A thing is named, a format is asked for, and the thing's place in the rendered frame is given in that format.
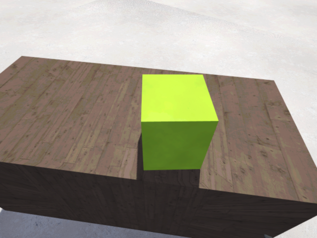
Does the pedestal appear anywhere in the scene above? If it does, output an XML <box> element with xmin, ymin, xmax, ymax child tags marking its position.
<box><xmin>0</xmin><ymin>56</ymin><xmax>317</xmax><ymax>238</ymax></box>

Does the carton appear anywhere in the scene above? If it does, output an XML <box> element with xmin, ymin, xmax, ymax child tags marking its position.
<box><xmin>141</xmin><ymin>74</ymin><xmax>218</xmax><ymax>170</ymax></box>

